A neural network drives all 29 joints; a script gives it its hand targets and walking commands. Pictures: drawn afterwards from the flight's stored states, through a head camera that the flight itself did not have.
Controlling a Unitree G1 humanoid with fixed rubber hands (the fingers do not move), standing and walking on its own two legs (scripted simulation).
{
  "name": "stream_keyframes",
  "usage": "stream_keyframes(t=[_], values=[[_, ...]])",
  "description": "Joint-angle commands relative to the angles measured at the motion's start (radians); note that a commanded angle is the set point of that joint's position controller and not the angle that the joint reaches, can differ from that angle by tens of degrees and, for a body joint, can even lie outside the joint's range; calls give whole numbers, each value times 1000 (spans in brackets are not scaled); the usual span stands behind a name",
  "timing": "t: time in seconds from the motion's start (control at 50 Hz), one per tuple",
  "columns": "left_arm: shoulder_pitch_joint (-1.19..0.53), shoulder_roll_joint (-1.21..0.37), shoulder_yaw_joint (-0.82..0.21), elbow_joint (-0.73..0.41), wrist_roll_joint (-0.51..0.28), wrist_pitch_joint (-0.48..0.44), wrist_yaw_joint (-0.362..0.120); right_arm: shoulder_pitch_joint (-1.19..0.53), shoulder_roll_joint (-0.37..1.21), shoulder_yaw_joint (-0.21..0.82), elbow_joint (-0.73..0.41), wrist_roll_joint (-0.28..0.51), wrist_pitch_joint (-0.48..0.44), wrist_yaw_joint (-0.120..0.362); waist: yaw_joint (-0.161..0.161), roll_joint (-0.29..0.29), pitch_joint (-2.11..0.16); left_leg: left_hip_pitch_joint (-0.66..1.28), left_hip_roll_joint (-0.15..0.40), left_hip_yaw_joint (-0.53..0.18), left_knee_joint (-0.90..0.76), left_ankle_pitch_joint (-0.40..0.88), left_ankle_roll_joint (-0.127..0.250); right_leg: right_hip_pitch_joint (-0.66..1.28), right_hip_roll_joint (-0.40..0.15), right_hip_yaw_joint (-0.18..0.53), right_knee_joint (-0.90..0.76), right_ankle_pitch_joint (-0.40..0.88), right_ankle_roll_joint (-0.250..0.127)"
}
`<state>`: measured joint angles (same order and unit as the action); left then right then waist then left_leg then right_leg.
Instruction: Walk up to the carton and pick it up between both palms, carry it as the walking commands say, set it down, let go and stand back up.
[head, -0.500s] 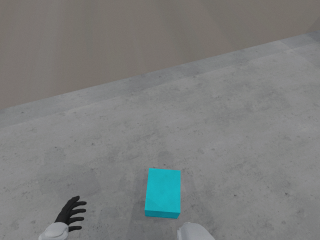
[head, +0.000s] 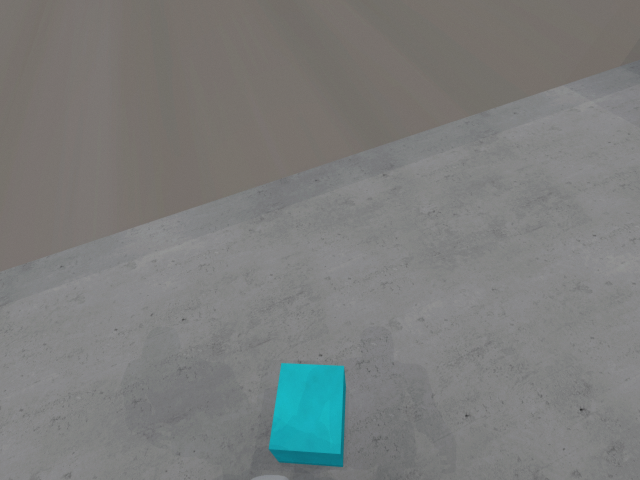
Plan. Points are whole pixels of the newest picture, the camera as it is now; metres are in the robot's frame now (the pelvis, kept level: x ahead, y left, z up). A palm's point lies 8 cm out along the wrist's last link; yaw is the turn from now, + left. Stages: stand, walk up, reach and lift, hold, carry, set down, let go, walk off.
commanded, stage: walk up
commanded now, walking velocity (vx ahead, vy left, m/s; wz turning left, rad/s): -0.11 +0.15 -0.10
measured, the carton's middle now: (311, 414) +0.39 +0.11 -0.70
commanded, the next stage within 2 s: none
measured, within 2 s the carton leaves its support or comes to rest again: neither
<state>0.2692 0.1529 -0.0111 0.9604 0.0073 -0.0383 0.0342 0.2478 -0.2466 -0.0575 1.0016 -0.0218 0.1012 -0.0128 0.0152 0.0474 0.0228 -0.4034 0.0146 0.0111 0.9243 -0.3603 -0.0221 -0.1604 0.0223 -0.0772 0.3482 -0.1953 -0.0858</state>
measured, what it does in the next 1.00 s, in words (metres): steps on the spot: left foot, then right foot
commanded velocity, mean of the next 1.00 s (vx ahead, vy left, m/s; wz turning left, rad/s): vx -0.01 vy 0.05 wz -0.01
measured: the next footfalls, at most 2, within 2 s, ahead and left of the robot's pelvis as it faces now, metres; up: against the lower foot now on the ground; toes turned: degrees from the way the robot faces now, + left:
left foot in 0.44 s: -0.04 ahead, +0.20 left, +0.00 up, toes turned +2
right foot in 0.72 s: -0.03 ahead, -0.05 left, +0.00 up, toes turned -1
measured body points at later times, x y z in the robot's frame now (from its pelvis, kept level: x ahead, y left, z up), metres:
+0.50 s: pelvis -0.05 +0.07 -0.01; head -0.06 +0.09 +0.44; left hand -0.03 +0.31 -0.17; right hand -0.02 -0.16 -0.15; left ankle -0.08 +0.20 -0.75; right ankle -0.01 -0.06 -0.74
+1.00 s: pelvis -0.05 +0.05 -0.01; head -0.04 +0.03 +0.44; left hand -0.03 +0.28 -0.16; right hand -0.05 -0.18 -0.17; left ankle -0.08 +0.20 -0.75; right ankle -0.07 -0.05 -0.75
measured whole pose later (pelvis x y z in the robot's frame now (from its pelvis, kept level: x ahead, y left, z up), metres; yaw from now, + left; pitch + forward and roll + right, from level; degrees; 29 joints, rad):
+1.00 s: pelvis -0.05 +0.05 -0.01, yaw +1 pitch -1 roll -1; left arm 0.23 0.16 0.00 1.13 0.00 -0.01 0.04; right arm 0.29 -0.19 -0.01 1.11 0.00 0.00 -0.04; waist -0.01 0.05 0.02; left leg -0.13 0.07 -0.02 0.41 -0.27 -0.06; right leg -0.12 0.02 -0.05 0.40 -0.25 -0.02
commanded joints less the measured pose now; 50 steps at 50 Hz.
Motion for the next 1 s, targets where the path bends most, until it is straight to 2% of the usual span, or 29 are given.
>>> stream_keyframes(t=[0.0, 0.04, 0.06, 0.12, 0.14, 0.16, 0.18, 0.2, 0.24, 0.28, 0.3, 0.34, 0.36, 0.4, 0.42, 0.44, 0.46, 0.48, 0.52, 0.6, 0.66, 0.68, 0.7, 0.74, 0.82, 0.86, 0.9, 0.96, 0.98], values=[[76, 265, 70, -20, -9, -4, 21, 116, -88, -28, 19, 12, 19, -8, -2, -55, -10, -162, 43, -109, 116, -8, -12, 135, -437, 317, -40, 626, -57], [145, 207, 57, -15, 13, 2, 24, 21, -114, -41, -18, 0, 7, 1, 30, -78, 18, -165, 34, -127, 142, -7, -30, 87, -433, 320, -35, 635, -72], [116, 235, 67, -14, 32, 3, 26, 2, -82, -30, -15, 11, 7, 2, 12, -74, 8, -174, 17, -121, 130, 23, -24, 81, -388, 288, -36, 591, -79], [80, 254, 84, -17, 22, 29, 37, 2, -80, -40, -33, -18, 10, 26, 15, -191, -20, -174, -5, -165, 220, 86, -49, 53, -359, 268, -60, 225, -41], [51, 250, 83, -27, 17, 26, 30, 42, -81, -52, -35, -4, -2, 27, 8, -154, -39, -185, -16, -135, 201, 81, -67, 42, -328, 232, -89, 125, -48], [96, 210, 69, -17, 27, 25, 27, 26, -84, -43, -46, -6, -4, 18, 19, -164, -9, -156, -13, -136, 140, 134, -67, 1, -296, 282, -132, -55, -15], [102, 197, 60, 5, 31, 29, 23, -23, -108, -58, -49, -24, -1, 17, 32, -176, -9, -134, -16, -110, 153, 106, -77, -25, -319, 338, -152, -190, -31], [96, 224, 67, 4, 23, 25, 22, -1, -90, -50, -54, -32, 2, 20, 20, -187, -12, -135, -2, -92, 105, 98, -83, -21, -325, 328, -151, -163, -43], [55, 190, 67, 3, 34, 24, 17, 16, -48, -33, -42, -21, -6, 24, 22, -331, 34, -133, 1, -81, 28, 92, -81, -21, -271, 255, -145, -135, -15], [26, 172, 54, 5, 26, 21, 6, 70, -36, -23, -10, 14, -10, 5, -4, -277, -34, 49, 5, -45, -128, 34, -87, -103, -240, 218, -166, -175, -25], [15, 179, 51, 23, 7, 32, 7, 14, 9, 5, -68, 16, -31, 20, -30, -335, -37, 103, 1, -11, -242, -3, -65, -129, -154, 148, -140, -173, -54], [37, 207, 60, 16, 12, 43, 7, 36, -7, 7, -26, -1, -49, 7, 16, -264, -42, 139, -41, 57, -328, 4, -46, -66, -189, 168, -115, -176, -64], [73, 255, 72, 34, 16, 55, -5, 93, -3, 12, -18, 16, -49, -3, -5, -360, -63, 246, -21, 45, -433, 10, -30, -113, -187, 188, -102, -223, -64], [32, 196, 59, 26, 25, 52, -15, 145, -19, 15, 25, 12, -67, -19, -39, -115, 83, 287, 13, 42, -676, 196, -11, -200, -197, 190, -43, -127, -29], [69, 160, 61, 36, 13, 59, -22, 160, -26, 24, 37, 1, -83, -20, 4, -53, 29, 302, 98, -74, -724, 106, -9, -168, -127, 95, 89, -97, 24], [133, 112, 43, 41, 16, 60, -25, 139, -103, 15, 19, 10, -97, -26, 21, 136, 13, 317, 291, -301, -755, 76, 7, -249, -61, 67, 184, -202, 68], [80, 108, 48, 30, -7, 61, -22, 61, -133, 24, -6, 15, -103, -21, 13, 238, 74, 151, 318, -300, -802, 22, 85, -218, -35, 85, 178, -254, 61], [78, 122, 39, 65, 0, 74, -17, -18, -74, 33, -27, 1, -113, -5, 36, 240, 148, -1, 290, -290, -859, -167, 90, -135, -54, 120, 230, -196, 66], [93, 116, 42, 99, 0, 83, -25, -57, -53, 39, -24, 12, -124, -9, 46, 216, 159, 79, 189, -176, -819, -75, 64, -170, -26, 58, 334, -132, 82], [37, 47, 21, 104, 2, 65, -29, 79, -33, 47, 18, 12, -138, -25, 5, 118, 52, 246, 190, -135, -677, 325, 89, -145, -46, 60, 251, -144, 96], [35, 87, 17, 121, -20, 45, -5, 97, 5, 51, 46, 18, -139, -35, -28, 166, -37, 396, 204, -113, -586, 662, 96, -112, -47, 67, 86, -56, 104], [43, 103, 26, 127, -19, 51, -1, 144, 28, 53, 59, 20, -135, -38, -20, 109, -14, 352, 181, -126, -561, 650, 89, -44, -23, 43, 40, 11, 108], [70, 86, 19, 134, -25, 41, 3, 141, 24, 50, 64, 22, -124, -35, -14, 139, -94, 311, 179, -150, -552, 561, 76, 68, -79, 91, -42, 104, 98], [51, 119, 27, 144, -8, 42, 7, 149, 0, 47, 67, 25, -123, -32, -37, -10, -68, 218, 126, -108, -589, 400, 48, 156, -115, 90, 35, 244, 83], [58, 133, 41, 158, 3, 30, 11, 94, -48, 28, 60, 20, -124, -31, -7, -114, -14, 208, 99, -37, -552, 391, 19, 123, -127, 103, -9, 348, 66], [58, 105, 23, 152, -7, 19, 9, 127, 17, 44, 92, 24, -116, -33, -4, -34, 6, 212, 85, -44, -524, 431, 22, 105, -146, 120, 21, 417, 46], [29, 99, 30, 168, -8, 27, 9, 126, 20, 37, 86, 7, -108, -23, -29, -136, 14, 214, 105, -48, -556, 347, 22, 78, -130, 112, -6, 287, 53], [55, 81, 22, 174, -5, 24, 11, 108, 1, 44, 106, 15, -96, -37, -14, -114, 91, 206, 86, -40, -561, 290, -2, 32, -132, 126, -21, 308, 53], [52, 86, 16, 164, -5, 22, 5, 133, 32, 49, 125, 22, -99, -33, -8, -40, 19, 234, 76, -33, -549, 296, 11, 51, -122, 141, -16, 270, 49]])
